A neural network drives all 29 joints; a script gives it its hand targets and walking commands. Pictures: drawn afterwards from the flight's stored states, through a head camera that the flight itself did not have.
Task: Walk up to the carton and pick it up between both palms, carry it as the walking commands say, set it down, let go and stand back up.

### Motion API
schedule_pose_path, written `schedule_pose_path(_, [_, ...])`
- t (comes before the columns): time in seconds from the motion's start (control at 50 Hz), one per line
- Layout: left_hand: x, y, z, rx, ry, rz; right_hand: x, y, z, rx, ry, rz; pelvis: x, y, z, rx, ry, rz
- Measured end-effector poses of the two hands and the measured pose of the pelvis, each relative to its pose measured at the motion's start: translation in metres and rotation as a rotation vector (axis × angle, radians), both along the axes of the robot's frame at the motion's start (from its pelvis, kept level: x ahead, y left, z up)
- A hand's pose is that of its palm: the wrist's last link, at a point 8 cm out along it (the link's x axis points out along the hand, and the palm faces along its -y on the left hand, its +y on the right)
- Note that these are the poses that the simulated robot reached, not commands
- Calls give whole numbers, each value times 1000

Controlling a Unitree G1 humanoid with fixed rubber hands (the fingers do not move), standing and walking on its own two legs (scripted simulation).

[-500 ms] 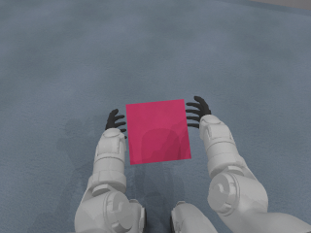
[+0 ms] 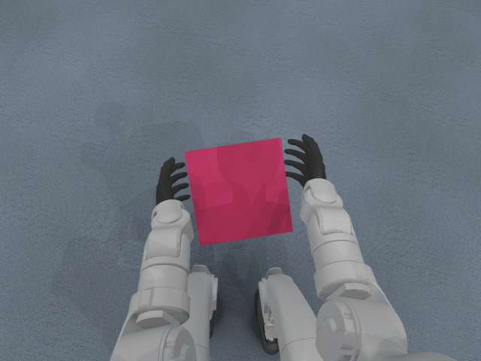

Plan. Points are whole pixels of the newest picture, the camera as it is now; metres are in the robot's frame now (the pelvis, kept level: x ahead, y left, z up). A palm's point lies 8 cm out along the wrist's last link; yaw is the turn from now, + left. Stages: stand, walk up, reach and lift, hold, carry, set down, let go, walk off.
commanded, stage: set down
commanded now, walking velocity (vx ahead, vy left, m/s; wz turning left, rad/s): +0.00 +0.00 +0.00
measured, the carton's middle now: (238, 185) +0.42 +0.00 -0.16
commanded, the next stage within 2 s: none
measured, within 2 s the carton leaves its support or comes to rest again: neither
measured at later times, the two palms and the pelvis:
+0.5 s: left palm (172, 202) +0.38 +0.14 -0.14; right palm (296, 183) +0.41 -0.11 -0.13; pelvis +0.02 +0.00 -0.05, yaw -1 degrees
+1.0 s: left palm (179, 200) +0.41 +0.14 -0.23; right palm (286, 184) +0.43 -0.11 -0.21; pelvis -0.03 +0.03 -0.15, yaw -3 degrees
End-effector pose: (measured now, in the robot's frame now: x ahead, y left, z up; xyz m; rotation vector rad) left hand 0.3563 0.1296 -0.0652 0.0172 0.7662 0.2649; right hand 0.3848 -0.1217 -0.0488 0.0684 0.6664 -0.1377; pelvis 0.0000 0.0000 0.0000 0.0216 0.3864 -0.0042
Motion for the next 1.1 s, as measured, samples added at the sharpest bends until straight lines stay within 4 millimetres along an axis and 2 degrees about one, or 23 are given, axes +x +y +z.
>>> schedule_pose_path(0.18, [15, 3, -20, -23, -11, -32, 6, -1, -24, 24, 4, -29, 27, -10, -19, 5, 75, -13])
schedule_pose_path(0.38, [23, 13, -49, -17, -17, 1, 21, 11, -52, -8, -2, -8, 32, -10, -34, -8, 134, -15])
schedule_pose_path(0.6, [22, 9, -105, -37, -10, 3, 19, 8, -108, -32, 17, -19, 12, 1, -68, -11, 194, -23])
schedule_pose_path(0.72, [30, 11, -130, -49, -34, -1, 22, 10, -129, -39, -1, -27, -4, 8, -94, -17, 205, -27])
schedule_pose_path(0.86, [40, 14, -151, -31, -49, 6, 37, 15, -149, -71, -14, -4, -21, 19, -122, -31, 192, -25])
schedule_pose_path(1.0, [50, 13, -164, -25, -68, -1, 45, 15, -160, -65, -35, -9, -32, 27, -147, -44, 188, -20])
schedule_pose_path(1.1, [55, 11, -181, -24, -37, -4, 48, 11, -176, -79, 0, -2, -38, 30, -161, -45, 185, -23])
